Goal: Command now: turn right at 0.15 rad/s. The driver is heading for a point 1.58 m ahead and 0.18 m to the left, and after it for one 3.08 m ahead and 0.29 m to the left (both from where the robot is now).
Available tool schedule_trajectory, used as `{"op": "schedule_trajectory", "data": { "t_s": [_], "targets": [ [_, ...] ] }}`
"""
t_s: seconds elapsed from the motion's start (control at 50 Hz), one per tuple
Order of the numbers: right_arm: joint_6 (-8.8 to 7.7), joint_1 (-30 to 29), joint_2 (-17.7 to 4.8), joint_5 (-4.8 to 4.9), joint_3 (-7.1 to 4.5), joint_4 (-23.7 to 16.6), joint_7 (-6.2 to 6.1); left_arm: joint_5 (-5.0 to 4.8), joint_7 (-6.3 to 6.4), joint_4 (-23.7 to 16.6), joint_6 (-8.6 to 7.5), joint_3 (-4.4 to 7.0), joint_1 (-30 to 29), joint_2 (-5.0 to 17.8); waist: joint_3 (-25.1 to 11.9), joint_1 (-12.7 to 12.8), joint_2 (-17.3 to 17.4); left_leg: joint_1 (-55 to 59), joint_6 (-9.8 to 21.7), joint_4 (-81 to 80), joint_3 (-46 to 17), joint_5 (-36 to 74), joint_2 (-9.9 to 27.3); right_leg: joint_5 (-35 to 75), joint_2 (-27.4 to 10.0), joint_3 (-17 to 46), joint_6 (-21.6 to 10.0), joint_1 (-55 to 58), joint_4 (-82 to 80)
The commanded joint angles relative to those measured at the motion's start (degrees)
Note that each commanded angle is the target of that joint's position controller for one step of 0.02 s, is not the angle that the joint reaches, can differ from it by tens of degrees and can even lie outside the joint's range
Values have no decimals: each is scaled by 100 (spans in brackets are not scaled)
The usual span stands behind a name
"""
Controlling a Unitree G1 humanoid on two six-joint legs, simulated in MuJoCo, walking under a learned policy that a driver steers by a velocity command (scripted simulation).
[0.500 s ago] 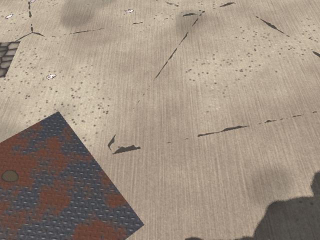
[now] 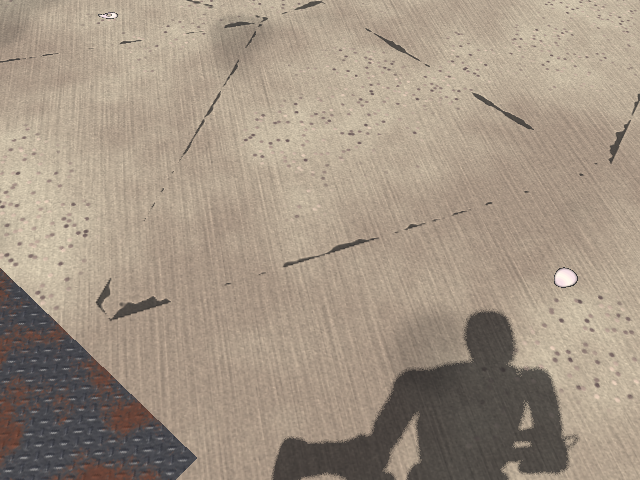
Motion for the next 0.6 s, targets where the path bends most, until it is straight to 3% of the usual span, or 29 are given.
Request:
{"op": "schedule_trajectory", "data": {
  "t_s": [0.02, 0.06, 0.1, 0.12, 0.14, 0.16, 0.18, 0.22, 0.42, 0.6],
  "targets": [
    [-43, 49, -858, -20, -208, -179, 22, -44, 30, -226, -12, -20, -23, 221, -504, -104, 1296, 708, 836, -397, -980, 2227, 1137, -145, -118, -433, 23, 221, -1063],
    [13, 123, -944, -22, -244, -73, 51, -78, 80, -112, -27, -43, 57, 241, -470, -73, 1349, 664, 804, -253, -1061, 2265, 1106, 275, -115, -617, -78, 584, -1948],
    [25, 147, -911, 17, -242, 13, 51, -20, 142, 56, -118, -82, 243, 255, -473, 86, 1062, 229, 469, -71, -1034, 2169, 1034, 1718, -301, -441, -231, 1468, -3275],
    [-21, 198, -790, 25, -208, -17, 69, 62, 182, 56, -198, -72, 230, 464, -647, 24, 718, -151, 218, -14, -998, 1668, 960, 2039, -792, 119, -332, 1982, -3279],
    [-56, 286, -598, 82, -163, -63, 99, 64, 195, 72, -243, -17, -76, 797, -494, -289, -179, -232, 35, -130, -538, 758, 445, 2670, -1252, 612, -571, 1597, -2973],
    [-31, 187, -572, 38, -129, 92, 81, 20, 153, 95, -284, -106, -264, 452, -483, -195, -219, 337, -40, -343, -427, 244, 355, 2307, -1357, 621, -693, 1068, -2956],
    [-14, 85, -682, 13, -161, 180, 70, 28, 131, 103, -317, -148, -332, 336, -235, -109, -102, 367, -48, -328, -462, 335, 358, 1972, -1167, 500, -615, 887, -2999],
    [-11, 21, -742, 21, -196, 298, 85, 22, 185, 320, -354, -178, -122, 347, -140, -37, -196, 480, -5, -299, -519, 696, 437, 1823, -976, 358, -499, 817, -3075],
    [-9, 239, -618, 34, -145, 1139, 51, -12, 241, 998, -421, -246, 11, 320, -6, -54, 190, 487, -94, -523, -552, 688, 509, 1655, -951, 312, -549, 862, -3250],
    [-4, 344, -538, 37, -80, 1711, 7, -23, 266, 1483, -445, -313, 160, 219, -19, -54, 263, 517, -97, -524, -553, 704, 553, 1733, -918, 253, -580, 872, -3290]
  ]
}}
Velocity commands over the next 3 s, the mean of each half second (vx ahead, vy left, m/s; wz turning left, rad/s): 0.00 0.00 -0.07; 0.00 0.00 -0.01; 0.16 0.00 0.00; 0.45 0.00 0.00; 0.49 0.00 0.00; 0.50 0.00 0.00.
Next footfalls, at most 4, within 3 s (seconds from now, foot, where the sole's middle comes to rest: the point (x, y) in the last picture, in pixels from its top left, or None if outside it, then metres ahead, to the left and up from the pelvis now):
0.12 right None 0.01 -0.12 -0.78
1.92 right None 0.46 -0.03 -0.78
2.46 left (254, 350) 0.77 0.13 -0.78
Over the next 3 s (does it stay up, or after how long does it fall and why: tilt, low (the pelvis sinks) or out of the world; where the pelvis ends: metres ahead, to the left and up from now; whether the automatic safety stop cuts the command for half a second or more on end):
stays up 0.89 0.04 -0.02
